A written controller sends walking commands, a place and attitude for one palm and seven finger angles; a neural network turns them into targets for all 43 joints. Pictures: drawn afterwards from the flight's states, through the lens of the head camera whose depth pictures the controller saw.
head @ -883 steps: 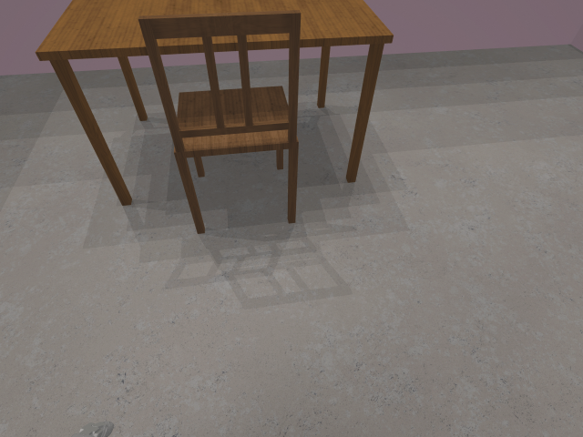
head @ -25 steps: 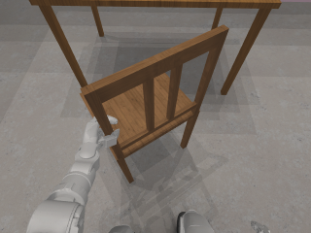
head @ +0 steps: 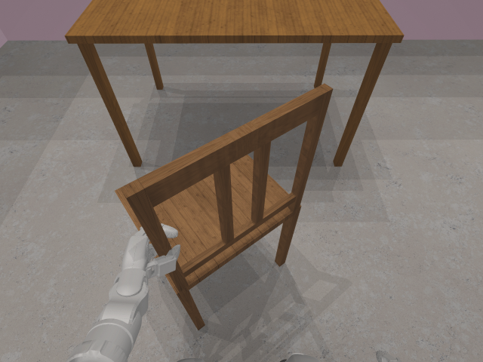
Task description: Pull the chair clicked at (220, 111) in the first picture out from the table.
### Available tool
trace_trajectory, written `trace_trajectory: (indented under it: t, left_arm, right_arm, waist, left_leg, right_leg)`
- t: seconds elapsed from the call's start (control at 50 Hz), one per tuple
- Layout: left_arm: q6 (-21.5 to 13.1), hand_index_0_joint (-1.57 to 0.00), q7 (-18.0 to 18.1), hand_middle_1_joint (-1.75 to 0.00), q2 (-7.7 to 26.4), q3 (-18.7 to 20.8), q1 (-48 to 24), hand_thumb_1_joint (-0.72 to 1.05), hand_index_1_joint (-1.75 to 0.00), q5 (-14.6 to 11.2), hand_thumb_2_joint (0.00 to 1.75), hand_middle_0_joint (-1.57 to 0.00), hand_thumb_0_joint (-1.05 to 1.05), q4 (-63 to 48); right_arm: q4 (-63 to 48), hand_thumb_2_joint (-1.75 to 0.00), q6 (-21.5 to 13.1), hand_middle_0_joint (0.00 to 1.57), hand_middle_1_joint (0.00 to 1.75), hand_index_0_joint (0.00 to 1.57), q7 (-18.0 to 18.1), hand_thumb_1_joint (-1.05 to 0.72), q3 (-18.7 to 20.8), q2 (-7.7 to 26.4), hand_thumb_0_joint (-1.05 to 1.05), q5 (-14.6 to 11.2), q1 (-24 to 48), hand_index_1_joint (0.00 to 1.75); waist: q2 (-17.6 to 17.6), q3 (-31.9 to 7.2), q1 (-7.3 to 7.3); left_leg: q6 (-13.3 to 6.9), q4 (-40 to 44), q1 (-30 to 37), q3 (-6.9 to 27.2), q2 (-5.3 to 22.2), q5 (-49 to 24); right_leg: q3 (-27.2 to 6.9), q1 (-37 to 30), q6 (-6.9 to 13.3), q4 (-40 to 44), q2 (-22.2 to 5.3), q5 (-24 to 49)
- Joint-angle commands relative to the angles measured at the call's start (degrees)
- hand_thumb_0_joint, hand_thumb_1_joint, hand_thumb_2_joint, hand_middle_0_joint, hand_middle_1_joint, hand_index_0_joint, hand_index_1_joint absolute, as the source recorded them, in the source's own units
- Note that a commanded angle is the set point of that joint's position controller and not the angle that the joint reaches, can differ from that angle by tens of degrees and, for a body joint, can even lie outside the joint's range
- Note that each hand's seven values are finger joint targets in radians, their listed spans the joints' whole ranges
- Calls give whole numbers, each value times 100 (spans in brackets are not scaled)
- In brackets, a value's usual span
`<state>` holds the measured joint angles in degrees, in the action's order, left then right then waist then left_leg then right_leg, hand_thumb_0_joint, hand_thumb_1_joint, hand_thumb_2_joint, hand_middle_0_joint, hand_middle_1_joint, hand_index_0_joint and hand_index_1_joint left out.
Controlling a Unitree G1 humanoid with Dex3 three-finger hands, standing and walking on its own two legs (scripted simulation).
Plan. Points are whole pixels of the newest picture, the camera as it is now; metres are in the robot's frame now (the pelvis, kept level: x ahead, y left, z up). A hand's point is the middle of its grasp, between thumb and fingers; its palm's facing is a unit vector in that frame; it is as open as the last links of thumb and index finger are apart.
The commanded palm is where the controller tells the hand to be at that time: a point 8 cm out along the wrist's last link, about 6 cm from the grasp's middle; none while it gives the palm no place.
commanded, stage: stop walking, hand still on the chair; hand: left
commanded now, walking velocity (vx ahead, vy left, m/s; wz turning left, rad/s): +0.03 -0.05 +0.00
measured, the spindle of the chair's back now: (225, 208) +0.43 +0.05 -0.07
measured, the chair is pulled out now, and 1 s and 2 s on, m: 0.50 0.52 0.52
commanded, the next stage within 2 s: open the thumb and straighten the fingers in 0.62 s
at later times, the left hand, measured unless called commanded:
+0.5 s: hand (163, 265) +0.29 +0.16 -0.06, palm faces +0.11 -0.97 -0.20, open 5.9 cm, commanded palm +0.27 +0.21 -0.04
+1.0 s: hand (160, 260) +0.30 +0.17 -0.06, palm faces +0.12 -0.97 -0.19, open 9.2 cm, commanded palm +0.27 +0.22 -0.04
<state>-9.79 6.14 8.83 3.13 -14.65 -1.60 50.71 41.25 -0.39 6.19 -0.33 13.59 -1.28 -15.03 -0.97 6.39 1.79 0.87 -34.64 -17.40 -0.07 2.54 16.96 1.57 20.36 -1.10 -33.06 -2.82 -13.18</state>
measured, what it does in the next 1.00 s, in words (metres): shifts its weight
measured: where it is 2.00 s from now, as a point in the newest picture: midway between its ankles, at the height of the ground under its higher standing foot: outside the picture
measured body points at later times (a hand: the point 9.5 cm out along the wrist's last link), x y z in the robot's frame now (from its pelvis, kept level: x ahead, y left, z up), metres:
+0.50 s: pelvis +0.05 +0.00 +0.01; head +0.06 +0.00 +0.46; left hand +0.28 +0.21 -0.05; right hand +0.19 -0.24 -0.10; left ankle +0.04 +0.14 -0.73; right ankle +0.08 -0.14 -0.73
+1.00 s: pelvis +0.06 +0.00 -0.01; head +0.10 -0.01 +0.43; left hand +0.29 +0.22 -0.05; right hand +0.20 -0.27 -0.11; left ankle +0.04 +0.14 -0.73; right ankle +0.08 -0.14 -0.73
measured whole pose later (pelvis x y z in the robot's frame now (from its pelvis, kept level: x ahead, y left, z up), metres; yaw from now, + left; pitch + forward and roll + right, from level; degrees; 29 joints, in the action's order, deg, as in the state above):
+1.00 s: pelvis +0.06 +0.00 -0.01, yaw +1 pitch +7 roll +0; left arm -3.3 5.1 11.0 1.8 7.9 -4.6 21.6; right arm 36.1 -4.3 2.5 0.9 15.5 -2.8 -12.9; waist -1.1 -2.0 2.3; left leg 2.5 -41.0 -25.9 1.2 2.2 22.1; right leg 2.3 29.4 -1.2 -41.2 -3.4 -18.7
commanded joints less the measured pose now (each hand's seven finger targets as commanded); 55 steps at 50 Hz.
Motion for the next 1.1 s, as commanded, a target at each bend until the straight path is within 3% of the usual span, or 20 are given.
trace_trajectory:
  t: [0.0,0.06,0.12,0.34,0.64,0.7,0.72,0.74,0.76,0.82,0.9,0.92,0.94,0.96,1.08]
  left_arm:
    - [-361,-50,-14,-145,899,77,-1456,90,-145,98,90,-50,0,-1394]
    - [-362,-50,3,-145,871,53,-1067,90,-145,140,90,-50,0,-1403]
    - [-374,-50,35,-145,963,113,-772,90,-145,159,90,-50,0,-1529]
    - [-289,-50,100,-145,842,48,148,90,-145,157,90,-50,0,-2242]
    - [-99,-50,146,-145,828,31,666,90,-145,104,90,-50,0,-2579]
    - [-91,-50,163,-145,912,153,908,90,-145,99,90,-50,0,-2624]
    - [140,-50,111,-145,442,-357,1313,78,-145,-176,84,-50,0,-2325]
    - [89,-50,32,-145,323,-312,1170,66,-145,-303,78,-50,0,-2491]
    - [-12,-50,28,-145,806,56,998,54,-145,-310,73,-50,0,-2872]
    - [-37,-50,-80,-145,819,-49,1211,17,-145,-265,55,-50,0,-3649]
    - [244,-50,-113,-145,707,-25,1635,-31,-145,-298,32,-50,0,-4093]
    - [360,-47,-113,-138,753,17,1812,-43,-138,-332,26,-47,0,-4039]
    - [452,-45,-102,-130,1020,322,1712,-55,-130,-352,20,-45,0,-3930]
    - [522,-43,-127,-123,933,312,1872,-55,-123,-354,20,-43,0,-4017]
    - [770,-27,-144,-80,743,111,1978,-55,-80,-365,20,-27,0,-4791]
  right_arm:
    - [-715,-90,-301,20,30,20,42,-90,240,634,0,21,395,30]
    - [-710,-90,-312,20,30,20,39,-90,241,615,0,-2,431,30]
    - [-686,-90,-345,20,30,20,49,-90,264,622,0,-7,409,30]
    - [-814,-90,-318,20,30,20,25,-90,306,605,0,15,570,30]
    - [-1027,-90,-112,20,30,20,36,-90,277,567,0,14,737,30]
    - [-1082,-90,-78,20,30,20,28,-90,293,574,0,19,744,30]
    - [-1071,-90,-137,20,30,20,-141,-90,313,927,0,-279,640,30]
    - [-1095,-90,-187,20,30,20,-230,-90,255,850,0,-316,719,30]
    - [-1118,-90,-262,20,30,20,-274,-90,319,899,0,-279,755,30]
    - [-1270,-90,-485,20,30,20,-367,-90,357,855,0,-223,724,30]
    - [-1380,-90,-685,20,30,20,-354,-90,390,865,0,-150,648,30]
    - [-1392,-90,-719,20,30,20,-338,-90,388,888,0,-150,606,30]
    - [-1340,-90,-710,20,30,20,-305,-90,395,944,0,-143,579,30]
    - [-1388,-90,-716,20,30,20,-294,-90,401,926,0,-130,575,30]
    - [-1543,-90,-862,20,30,20,-185,-90,400,917,0,-107,496,30]
  waist:
    - [11,-1304,-90]
    - [-209,-1047,-129]
    - [-46,-1014,-141]
    - [-96,-1576,-121]
    - [-183,-1389,-121]
    - [-14,-1371,-140]
    - [266,-1309,218]
    - [703,-1093,121]
    - [633,-1180,91]
    - [-152,-1566,36]
    - [-81,-2132,-18]
    - [122,-2117,-1]
    - [156,-2066,19]
    - [192,-2143,-35]
    - [146,-2388,47]
  left_leg:
    - [-346,1087,243,593,320,846]
    - [-338,1367,142,570,374,1007]
    - [-305,1337,315,462,353,560]
    - [-155,1086,1062,252,464,-1629]
    - [-114,1152,964,169,413,-1315]
    - [-107,1116,934,165,390,-1182]
    - [-18,1008,182,119,98,-794]
    - [-85,873,-183,18,127,-407]
    - [-128,741,-393,11,54,-98]
    - [-117,367,-552,-42,-74,-52]
    - [-112,-73,-682,-77,-122,-577]
    - [-111,-150,-785,-49,-114,-589]
    - [-102,-229,-936,-57,-123,-555]
    - [-103,-292,-989,-73,-129,-624]
    - [-91,-625,-990,-23,-123,-928]
  right_leg:
    - [-592,-589,195,954,-266,-1296]
    - [-544,-597,168,989,-206,-1154]
    - [-576,-674,183,1101,-228,-704]
    - [-459,-1241,257,760,-302,1511]
    - [-441,-1262,253,909,-323,1370]
    - [-495,-1242,277,978,-338,1260]
    - [146,-967,208,577,-114,740]
    - [184,-598,161,489,-123,407]
    - [117,-456,148,418,-114,113]
    - [85,-233,196,126,-89,27]
    - [160,-112,171,-306,-41,614]
    - [171,-114,163,-355,-34,678]
    - [152,-17,147,-437,-40,721]
    - [159,-15,138,-521,-44,802]
    - [243,259,115,-847,-33,979]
